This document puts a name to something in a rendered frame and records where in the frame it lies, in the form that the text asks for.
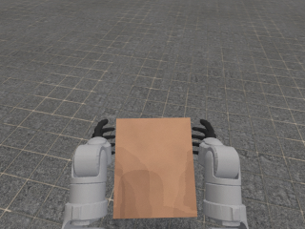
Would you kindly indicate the right robot forearm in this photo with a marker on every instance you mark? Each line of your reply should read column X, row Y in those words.
column 222, row 174

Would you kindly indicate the carton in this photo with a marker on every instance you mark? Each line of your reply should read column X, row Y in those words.
column 153, row 169

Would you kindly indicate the right robot hand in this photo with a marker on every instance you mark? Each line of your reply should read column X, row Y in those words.
column 208, row 132

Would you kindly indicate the left robot forearm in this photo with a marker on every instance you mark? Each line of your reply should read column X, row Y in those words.
column 89, row 167

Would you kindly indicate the left robot hand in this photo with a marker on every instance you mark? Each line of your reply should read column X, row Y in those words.
column 99, row 131

